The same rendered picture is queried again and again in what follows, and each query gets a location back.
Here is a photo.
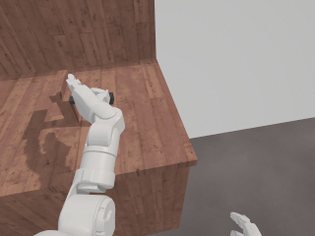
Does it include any tap lever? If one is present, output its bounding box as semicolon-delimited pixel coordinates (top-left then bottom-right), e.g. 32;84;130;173
69;92;114;105

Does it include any robot left upper arm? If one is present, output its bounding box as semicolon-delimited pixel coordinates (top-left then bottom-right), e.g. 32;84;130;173
33;194;115;236

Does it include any counter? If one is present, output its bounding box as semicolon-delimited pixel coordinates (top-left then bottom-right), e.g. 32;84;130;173
0;0;198;236

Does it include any left robot hand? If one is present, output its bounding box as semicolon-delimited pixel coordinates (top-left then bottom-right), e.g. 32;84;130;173
66;74;110;122

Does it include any right robot hand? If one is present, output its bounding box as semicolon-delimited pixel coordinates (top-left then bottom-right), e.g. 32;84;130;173
230;212;262;236

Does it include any left robot forearm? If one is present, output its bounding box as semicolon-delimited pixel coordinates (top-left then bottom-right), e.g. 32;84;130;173
58;102;125;229

